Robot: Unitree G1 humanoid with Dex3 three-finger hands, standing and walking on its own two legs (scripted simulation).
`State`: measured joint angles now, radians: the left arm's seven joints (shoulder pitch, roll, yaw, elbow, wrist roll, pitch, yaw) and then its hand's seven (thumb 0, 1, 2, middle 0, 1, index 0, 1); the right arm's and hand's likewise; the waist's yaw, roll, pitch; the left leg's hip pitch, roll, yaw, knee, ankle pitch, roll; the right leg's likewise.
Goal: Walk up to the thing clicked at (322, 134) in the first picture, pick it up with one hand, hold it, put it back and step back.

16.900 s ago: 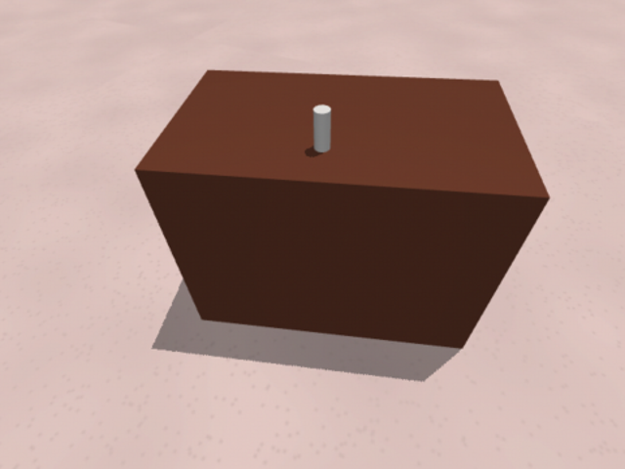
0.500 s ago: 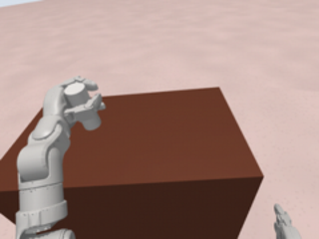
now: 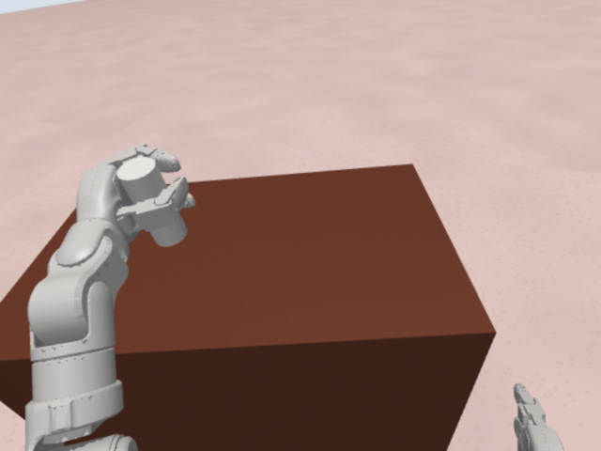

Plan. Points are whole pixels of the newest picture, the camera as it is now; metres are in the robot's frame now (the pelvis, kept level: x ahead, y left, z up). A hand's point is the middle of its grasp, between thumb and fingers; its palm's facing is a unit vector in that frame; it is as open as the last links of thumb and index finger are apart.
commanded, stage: hold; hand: left
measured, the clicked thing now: (155, 204) +0.35 +0.19 +0.24
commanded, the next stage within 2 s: crouch in 1.38 s
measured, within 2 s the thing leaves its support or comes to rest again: neither
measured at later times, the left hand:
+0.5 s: hand (168, 190) +0.35 +0.17 +0.26, palm faces +0.11 -0.99 +0.03, open 5.0 cm
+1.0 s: hand (168, 189) +0.35 +0.17 +0.26, palm faces +0.11 -0.99 +0.03, open 5.0 cm
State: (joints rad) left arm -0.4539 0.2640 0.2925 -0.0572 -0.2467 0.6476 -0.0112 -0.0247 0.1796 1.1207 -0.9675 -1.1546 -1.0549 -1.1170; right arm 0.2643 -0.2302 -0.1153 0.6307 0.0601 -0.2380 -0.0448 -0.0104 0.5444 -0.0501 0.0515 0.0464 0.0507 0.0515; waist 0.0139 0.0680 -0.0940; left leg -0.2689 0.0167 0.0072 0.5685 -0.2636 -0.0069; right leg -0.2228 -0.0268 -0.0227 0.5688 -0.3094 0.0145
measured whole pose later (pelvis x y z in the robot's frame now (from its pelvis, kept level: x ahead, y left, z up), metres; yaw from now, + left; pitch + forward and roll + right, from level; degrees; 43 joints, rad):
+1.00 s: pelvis +0.00 +0.00 +0.00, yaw +0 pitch -2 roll +0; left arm -0.49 0.26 0.28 -0.02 -0.24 0.65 -0.01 -0.02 0.18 1.12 -0.96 -1.16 -1.05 -1.12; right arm 0.27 -0.22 -0.10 0.63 0.06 -0.24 -0.03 -0.01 0.55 -0.05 0.05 0.05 0.05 0.05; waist 0.02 0.07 -0.09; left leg -0.26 0.02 0.01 0.55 -0.26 -0.01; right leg -0.21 -0.03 -0.02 0.55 -0.30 0.02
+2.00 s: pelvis -0.01 +0.00 +0.00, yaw -1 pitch +0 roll +0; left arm -0.56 0.31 0.29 0.40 -0.18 0.34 0.00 -0.02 0.18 1.12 -0.97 -1.15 -1.05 -1.10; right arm 0.24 -0.22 -0.09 0.69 0.04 -0.29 -0.05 -0.01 0.57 -0.04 0.05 0.05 0.05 0.05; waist -0.03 0.02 -0.05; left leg -0.33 0.03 0.02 0.57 -0.25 -0.01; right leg -0.29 -0.02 -0.01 0.57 -0.29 0.01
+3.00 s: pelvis +0.01 +0.01 -0.02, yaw -2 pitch +10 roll -1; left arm -0.68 0.42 0.34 0.89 -0.15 -0.14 -0.09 -0.02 0.18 1.13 -0.97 -1.14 -1.05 -1.10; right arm 0.27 -0.22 -0.05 0.47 0.03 -0.11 -0.04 -0.01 0.53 -0.05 0.05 0.05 0.05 0.05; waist -0.10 0.00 -0.10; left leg -0.57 0.04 0.02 0.75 -0.35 0.00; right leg -0.52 0.00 0.00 0.70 -0.35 0.02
